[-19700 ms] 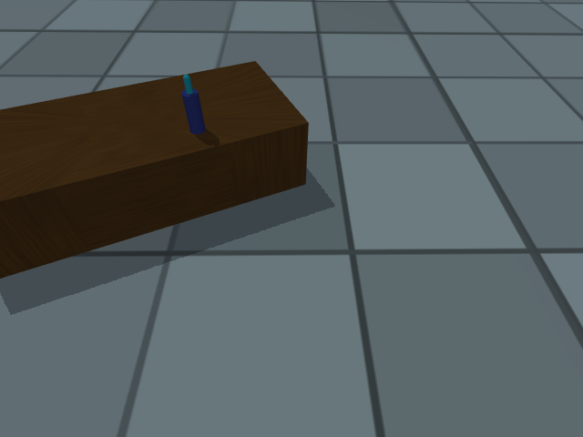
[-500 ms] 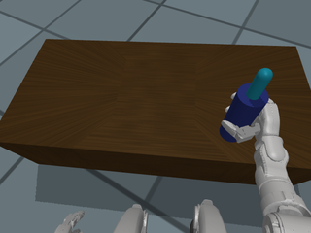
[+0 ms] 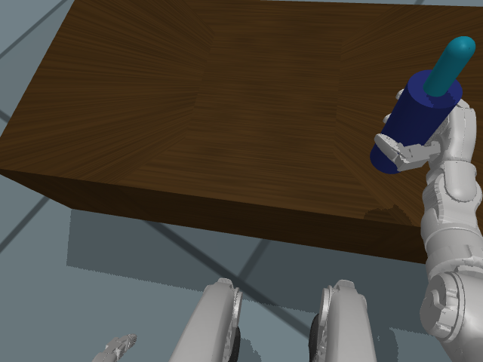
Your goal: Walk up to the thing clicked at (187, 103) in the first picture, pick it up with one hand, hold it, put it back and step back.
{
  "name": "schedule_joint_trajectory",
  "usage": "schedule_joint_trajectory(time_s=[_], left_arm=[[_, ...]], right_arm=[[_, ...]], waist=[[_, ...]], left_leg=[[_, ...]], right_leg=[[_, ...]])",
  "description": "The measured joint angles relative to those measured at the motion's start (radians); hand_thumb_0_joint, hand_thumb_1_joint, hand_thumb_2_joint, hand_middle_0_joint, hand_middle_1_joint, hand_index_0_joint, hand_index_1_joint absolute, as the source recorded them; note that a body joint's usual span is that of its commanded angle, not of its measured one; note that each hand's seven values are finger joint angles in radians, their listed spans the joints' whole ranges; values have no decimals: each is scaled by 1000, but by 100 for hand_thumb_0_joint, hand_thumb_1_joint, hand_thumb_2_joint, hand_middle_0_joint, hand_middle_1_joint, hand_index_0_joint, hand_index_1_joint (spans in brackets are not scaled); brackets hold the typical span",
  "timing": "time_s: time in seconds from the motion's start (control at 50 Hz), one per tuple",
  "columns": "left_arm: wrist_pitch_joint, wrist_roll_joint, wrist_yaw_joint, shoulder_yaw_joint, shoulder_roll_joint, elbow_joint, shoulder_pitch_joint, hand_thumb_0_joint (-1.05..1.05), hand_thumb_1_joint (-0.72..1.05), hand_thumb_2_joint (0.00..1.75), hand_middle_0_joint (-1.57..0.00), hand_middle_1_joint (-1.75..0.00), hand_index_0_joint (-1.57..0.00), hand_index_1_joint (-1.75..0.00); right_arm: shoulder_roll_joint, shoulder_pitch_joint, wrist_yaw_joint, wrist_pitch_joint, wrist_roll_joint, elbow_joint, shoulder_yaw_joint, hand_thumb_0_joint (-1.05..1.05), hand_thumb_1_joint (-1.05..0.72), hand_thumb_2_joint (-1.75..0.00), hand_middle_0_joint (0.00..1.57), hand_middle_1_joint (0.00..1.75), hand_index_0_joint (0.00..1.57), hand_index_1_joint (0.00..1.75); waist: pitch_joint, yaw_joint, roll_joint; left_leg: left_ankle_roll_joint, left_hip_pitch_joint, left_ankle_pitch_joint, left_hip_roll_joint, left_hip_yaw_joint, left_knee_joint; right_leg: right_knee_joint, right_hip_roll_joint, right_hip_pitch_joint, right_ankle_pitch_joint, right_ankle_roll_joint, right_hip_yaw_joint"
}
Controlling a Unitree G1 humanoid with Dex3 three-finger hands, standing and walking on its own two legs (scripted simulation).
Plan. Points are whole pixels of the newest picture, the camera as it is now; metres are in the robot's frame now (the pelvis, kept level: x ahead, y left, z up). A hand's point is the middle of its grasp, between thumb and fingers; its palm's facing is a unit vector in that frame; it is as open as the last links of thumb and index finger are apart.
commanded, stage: crouch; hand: right
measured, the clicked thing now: (417, 114) +0.49 -0.19 +0.05
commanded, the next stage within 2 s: lower in 0.28 s
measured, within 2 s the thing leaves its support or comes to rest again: rests again in 1.22 s
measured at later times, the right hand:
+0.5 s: hand (396, 131) +0.52 -0.19 -0.04, palm faces +0.08 +1.00 +0.00, open 9.4 cm
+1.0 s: hand (382, 147) +0.53 -0.19 -0.11, palm faces +0.08 +1.00 -0.01, open 9.4 cm
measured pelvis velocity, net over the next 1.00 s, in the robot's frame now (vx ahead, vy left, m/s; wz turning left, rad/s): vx -0.02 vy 0.00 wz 0.06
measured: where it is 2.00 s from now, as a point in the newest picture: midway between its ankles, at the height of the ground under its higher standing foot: outside the picture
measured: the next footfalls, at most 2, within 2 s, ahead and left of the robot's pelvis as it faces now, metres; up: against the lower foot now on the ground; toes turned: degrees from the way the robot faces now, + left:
none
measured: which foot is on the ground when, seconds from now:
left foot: down 0.00-1.00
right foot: down 0.00-1.00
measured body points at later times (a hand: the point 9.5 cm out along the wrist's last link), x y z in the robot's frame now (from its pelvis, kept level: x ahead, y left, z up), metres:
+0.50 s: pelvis -0.01 +0.00 -0.04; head +0.19 -0.04 +0.36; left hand +0.07 +0.26 -0.16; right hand +0.51 -0.25 -0.03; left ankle +0.03 +0.13 -0.54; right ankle +0.08 -0.14 -0.54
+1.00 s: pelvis -0.02 +0.00 -0.11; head +0.21 -0.03 +0.28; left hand +0.04 +0.27 -0.23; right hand +0.52 -0.25 -0.11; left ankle +0.03 +0.13 -0.54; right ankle +0.08 -0.14 -0.54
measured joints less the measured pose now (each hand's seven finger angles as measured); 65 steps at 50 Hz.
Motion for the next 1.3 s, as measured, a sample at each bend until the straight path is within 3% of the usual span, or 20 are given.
schedule_joint_trajectory(time_s=[0.42,0.68,1.3], left_arm=[[17,6,-7,-8,-6,-8,-20,0,89,92,-19,-29,-19,-30],[23,16,-17,-15,3,-21,-14,0,89,92,-19,-28,-19,-30],[42,19,-8,-31,20,-14,-37,0,90,91,-18,-28,-18,-29]], right_arm=[[-52,-76,-6,50,-21,0,-12,-1,37,-115,79,115,77,114],[-96,-117,11,35,-34,32,-41,-1,37,-115,79,115,77,114],[-166,-163,36,95,-31,-26,-84,-1,39,-116,79,116,77,115]], waist=[[-1,12,2],[4,25,6],[49,30,23]], left_leg=[[-5,-136,-35,-10,9,125],[-8,-275,-60,-17,7,250],[2,-453,-94,-38,23,452]], right_leg=[[132,-5,-148,-32,-2,22],[250,-7,-289,-48,-3,32],[439,-15,-467,-68,15,70]])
